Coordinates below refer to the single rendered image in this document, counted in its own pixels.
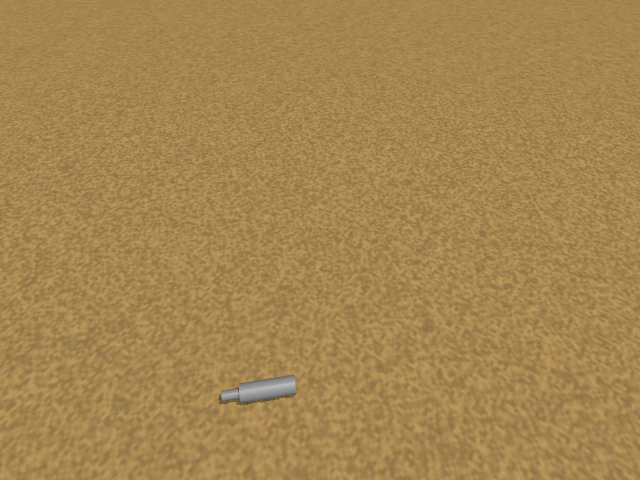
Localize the bottle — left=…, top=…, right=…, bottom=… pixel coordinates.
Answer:
left=222, top=375, right=296, bottom=403

